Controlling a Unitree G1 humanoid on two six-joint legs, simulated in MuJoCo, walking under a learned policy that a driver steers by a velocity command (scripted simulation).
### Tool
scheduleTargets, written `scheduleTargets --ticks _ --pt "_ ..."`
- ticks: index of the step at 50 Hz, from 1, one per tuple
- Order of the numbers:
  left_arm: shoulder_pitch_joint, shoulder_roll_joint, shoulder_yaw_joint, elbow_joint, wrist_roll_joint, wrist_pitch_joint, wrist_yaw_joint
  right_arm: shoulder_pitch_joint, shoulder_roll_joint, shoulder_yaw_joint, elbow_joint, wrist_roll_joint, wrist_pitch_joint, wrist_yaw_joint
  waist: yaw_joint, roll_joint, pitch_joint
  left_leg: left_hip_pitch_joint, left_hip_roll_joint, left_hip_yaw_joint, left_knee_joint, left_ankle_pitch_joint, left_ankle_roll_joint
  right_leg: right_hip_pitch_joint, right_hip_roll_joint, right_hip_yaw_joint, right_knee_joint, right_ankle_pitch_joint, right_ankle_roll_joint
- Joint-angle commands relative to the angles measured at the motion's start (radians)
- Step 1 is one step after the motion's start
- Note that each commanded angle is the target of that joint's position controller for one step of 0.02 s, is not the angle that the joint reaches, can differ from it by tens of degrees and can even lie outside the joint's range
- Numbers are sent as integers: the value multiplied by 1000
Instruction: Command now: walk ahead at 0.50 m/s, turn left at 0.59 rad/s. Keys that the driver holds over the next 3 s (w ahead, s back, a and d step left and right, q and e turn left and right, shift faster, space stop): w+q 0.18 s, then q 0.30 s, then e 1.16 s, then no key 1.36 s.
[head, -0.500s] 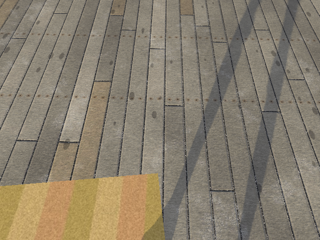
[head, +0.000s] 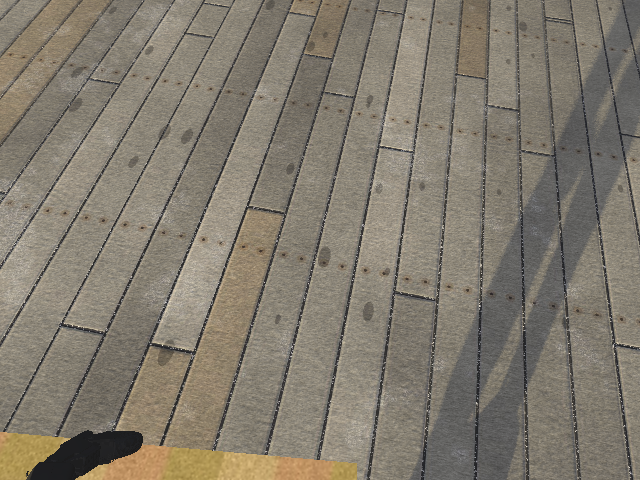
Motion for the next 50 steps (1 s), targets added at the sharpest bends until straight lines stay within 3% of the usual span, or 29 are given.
scheduleTargets --ticks 1,4,5,6,7,8,9,10,12,13,15,19,22,25,27,28,29,30,31,32,33,34,36,38,40,45,48,49,50 --pt "-114 86 18 -102 -8 -25 -13 45 -154 -39 -41 5 -2 -10 -6 138 -23 -29 231 -202 -29 226 115 109 61 -29 -88 21 -15" --pt "-47 122 32 -94 -10 -42 -19 25 -161 -43 -51 1 9 -19 40 180 -37 31 256 -276 63 289 97 194 70 -28 -127 -102 -53" --pt "46 143 45 -71 -5 -48 -15 3 -146 -37 -62 0 10 -18 91 182 -80 15 220 -263 142 365 75 327 75 -47 -167 -87 -81" --pt "185 183 60 -52 12 -52 -8 -21 -104 -20 -83 -9 7 -12 159 145 -200 -75 168 -213 345 346 42 572 -26 30 -131 -81 -138" --pt "338 264 81 -36 30 -45 1 73 -42 -1 -106 -5 0 -12 162 -56 -370 -372 40 -85 690 58 -33 957 -255 356 -132 -168 -264" --pt "367 242 78 -7 6 -32 -9 151 -63 7 -117 16 -7 -11 131 -296 -421 -611 32 -47 900 -343 -55 1065 -387 707 -236 -398 -350" --pt "311 142 53 -32 -8 -24 -7 91 -161 -15 -98 24 -2 -10 150 -148 -269 -691 103 -63 989 -272 -63 946 -351 612 -268 -537 -304" --pt "248 104 40 -47 -1 -11 -1 -10 -186 -24 -116 11 6 -11 154 -58 -141 -682 132 -20 994 -194 -74 787 -307 436 -276 -399 -263" --pt "161 66 22 -46 17 -3 -1 -62 -160 -34 -134 -11 20 -13 97 -4 -24 -587 179 1 906 -132 -84 551 -215 192 -299 6 -227" --pt "148 81 25 -39 21 -5 -3 -27 -136 -33 -138 -4 31 -12 65 -60 -25 -531 193 19 880 -137 -94 491 -210 124 -301 151 -235" --pt "134 99 33 -23 13 -10 -4 -28 -96 -24 -157 -2 47 -11 53 -79 -27 -520 195 57 796 -115 -116 457 -195 14 -318 345 -254" --pt "114 154 52 -10 0 16 17 -88 -73 -11 -189 -8 55 5 65 -54 -88 -472 200 103 565 109 -120 496 -192 -120 -329 384 -252" --pt "120 166 52 4 -11 37 25 -163 -76 -13 -214 -10 53 27 92 -51 -89 -404 180 141 411 216 -100 517 -180 -195 -308 318 -224" --pt "153 192 59 22 -30 50 21 -219 -94 -21 -252 -14 57 45 105 -53 -76 -369 160 152 311 147 -68 557 -205 -188 -243 286 -209" --pt "151 201 58 33 -46 57 17 -185 -101 -29 -253 -21 52 45 68 -39 -89 -277 119 167 186 135 -31 568 -198 -176 -139 328 -189" --pt "166 179 48 45 -45 56 13 -118 -126 -41 -229 -26 46 36 34 -1 -127 -137 89 174 85 256 -3 538 -156 -196 -26 306 -157" --pt "211 131 28 46 -16 48 6 -56 -201 -56 -221 -39 43 17 23 109 -205 72 214 46 91 687 45 418 -90 -236 141 94 -93" --pt "270 37 -16 31 31 38 -13 -54 -222 -35 -242 -74 41 -2 62 316 -317 341 514 -271 166 1166 233 135 22 -207 435 -696 -14" --pt "320 58 -19 71 7 48 -25 -58 -121 3 -235 -66 38 -1 52 224 -463 312 577 -289 177 1137 319 167 -13 -16 523 -823 10" --pt "259 124 -1 63 -36 64 -30 -69 -98 5 -204 -51 39 14 37 189 -392 234 507 -222 119 877 296 133 -28 -18 524 -786 18" --pt "193 135 3 54 -40 77 -19 -138 -104 5 -192 -43 34 18 48 152 -276 143 439 -150 82 712 221 110 -45 -29 477 -750 20" --pt "170 136 7 61 -25 93 -3 -196 -104 7 -189 -46 34 15 61 135 -212 54 410 -104 53 609 172 125 -52 -25 420 -696 30" --pt "231 127 9 83 -15 125 16 -272 -136 -4 -180 -56 36 5 112 167 -156 -134 365 8 8 547 143 271 -19 -76 363 -581 57" --pt "248 127 14 84 -15 135 28 -274 -160 -18 -170 -55 39 -12 106 172 -153 -150 374 35 -15 462 157 286 -1 -109 366 -521 55" --pt "224 118 17 66 -17 144 33 -268 -152 -20 -153 -49 44 -26 90 167 -142 -143 401 36 -36 356 168 263 -9 -110 370 -506 39" --pt "187 102 23 26 -14 155 23 -287 -142 -26 -117 -39 56 -41 81 179 -116 -125 429 66 -42 222 151 273 -14 -135 273 -479 -9" --pt "274 100 31 45 -8 153 2 -325 -152 -32 -101 -9 67 -43 138 170 -127 -139 407 130 51 226 83 404 25 -187 39 -337 -63" --pt "303 119 39 54 2 152 -2 -298 -131 -31 -82 4 72 -43 142 118 -101 -180 360 182 145 132 17 448 35 -152 -86 -251 -101" --pt "302 215 61 35 8 148 10 -247 -84 -24 -76 -15 77 -39 101 -129 -63 -353 244 297 408 -66 -91 515 -148 144 -228 -46 -182"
